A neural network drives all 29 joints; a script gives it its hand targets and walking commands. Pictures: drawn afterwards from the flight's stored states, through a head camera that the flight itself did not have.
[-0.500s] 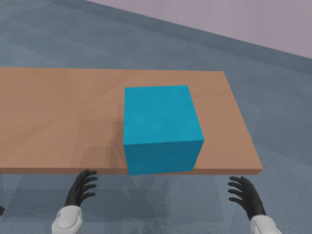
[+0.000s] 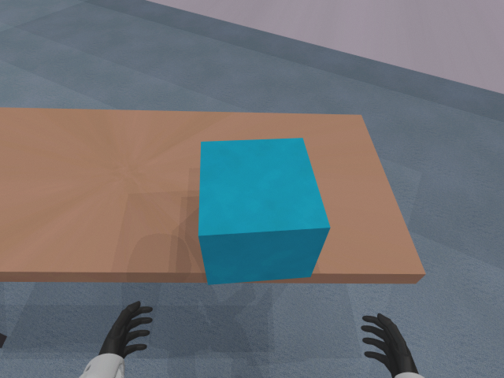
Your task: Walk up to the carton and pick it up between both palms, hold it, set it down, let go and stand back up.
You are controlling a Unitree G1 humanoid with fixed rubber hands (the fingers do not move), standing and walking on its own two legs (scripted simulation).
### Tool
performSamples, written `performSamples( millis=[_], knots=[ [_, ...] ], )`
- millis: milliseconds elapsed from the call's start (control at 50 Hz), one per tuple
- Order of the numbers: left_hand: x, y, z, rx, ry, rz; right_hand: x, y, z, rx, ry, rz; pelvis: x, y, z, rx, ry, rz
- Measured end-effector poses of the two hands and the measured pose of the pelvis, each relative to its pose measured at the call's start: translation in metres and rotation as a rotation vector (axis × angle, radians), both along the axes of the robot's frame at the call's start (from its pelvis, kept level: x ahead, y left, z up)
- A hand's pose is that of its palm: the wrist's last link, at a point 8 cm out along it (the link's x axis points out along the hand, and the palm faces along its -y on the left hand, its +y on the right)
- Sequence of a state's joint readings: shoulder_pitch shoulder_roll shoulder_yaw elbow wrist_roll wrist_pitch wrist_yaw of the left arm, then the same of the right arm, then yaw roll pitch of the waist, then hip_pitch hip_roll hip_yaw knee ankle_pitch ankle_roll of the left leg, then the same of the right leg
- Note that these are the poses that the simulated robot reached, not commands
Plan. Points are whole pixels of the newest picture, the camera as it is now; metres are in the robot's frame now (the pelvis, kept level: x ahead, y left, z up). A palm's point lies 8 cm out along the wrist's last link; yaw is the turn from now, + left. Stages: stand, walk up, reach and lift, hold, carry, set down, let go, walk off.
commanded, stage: set down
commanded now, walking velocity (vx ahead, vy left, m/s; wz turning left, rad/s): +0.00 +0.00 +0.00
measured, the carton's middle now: (256, 210) +0.40 +0.02 +0.01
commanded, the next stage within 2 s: let go in 0.40 s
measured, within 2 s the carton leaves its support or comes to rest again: neither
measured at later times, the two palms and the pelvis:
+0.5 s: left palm (116, 351) +0.16 +0.23 -0.07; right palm (397, 373) +0.15 -0.22 -0.09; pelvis +0.01 +0.00 +0.00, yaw +0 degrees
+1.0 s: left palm (116, 350) +0.16 +0.23 -0.07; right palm (397, 372) +0.16 -0.23 -0.09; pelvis +0.02 +0.00 +0.00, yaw +0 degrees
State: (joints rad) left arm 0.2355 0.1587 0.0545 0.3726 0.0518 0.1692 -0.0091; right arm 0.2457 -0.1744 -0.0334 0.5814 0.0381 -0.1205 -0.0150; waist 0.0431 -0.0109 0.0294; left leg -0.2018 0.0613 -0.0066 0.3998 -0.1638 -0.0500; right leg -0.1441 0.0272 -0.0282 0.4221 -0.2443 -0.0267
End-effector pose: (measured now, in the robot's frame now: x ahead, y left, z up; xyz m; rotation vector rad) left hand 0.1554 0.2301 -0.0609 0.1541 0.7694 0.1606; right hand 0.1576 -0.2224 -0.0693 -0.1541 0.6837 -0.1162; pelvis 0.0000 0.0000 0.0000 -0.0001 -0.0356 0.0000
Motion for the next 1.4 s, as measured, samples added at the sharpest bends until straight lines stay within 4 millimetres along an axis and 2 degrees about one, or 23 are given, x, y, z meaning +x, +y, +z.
performSamples(
  millis=[480, 980, 1160, 1280, 1400],
  knots=[
    [0.005, 0.002, -0.008, 0.003, 0.044, -0.005, -0.004, -0.001, -0.017, -0.008, 0.064, 0.000, 0.012, -0.002, 0.000, 0.003, 0.016, 0.000],
    [0.009, 0.002, -0.010, 0.006, 0.039, -0.009, 0.000, -0.002, -0.022, -0.016, 0.081, 0.012, 0.018, -0.003, 0.000, 0.004, 0.023, 0.000],
    [-0.013, 0.035, -0.029, 0.057, 0.102, -0.009, -0.021, -0.017, -0.032, -0.087, 0.275, 0.000, 0.020, 0.006, -0.001, -0.008, 0.007, 0.000],
    [-0.023, 0.053, -0.039, 0.074, 0.152, -0.005, -0.021, -0.015, -0.031, -0.099, 0.295, -0.005, 0.023, 0.012, -0.002, -0.015, 0.001, 0.000],
    [-0.030, 0.058, -0.045, 0.073, 0.179, 0.000, -0.020, -0.013, -0.031, -0.103, 0.299, -0.007, 0.024, 0.014, -0.003, -0.018, -0.002, 0.000]
  ],
)
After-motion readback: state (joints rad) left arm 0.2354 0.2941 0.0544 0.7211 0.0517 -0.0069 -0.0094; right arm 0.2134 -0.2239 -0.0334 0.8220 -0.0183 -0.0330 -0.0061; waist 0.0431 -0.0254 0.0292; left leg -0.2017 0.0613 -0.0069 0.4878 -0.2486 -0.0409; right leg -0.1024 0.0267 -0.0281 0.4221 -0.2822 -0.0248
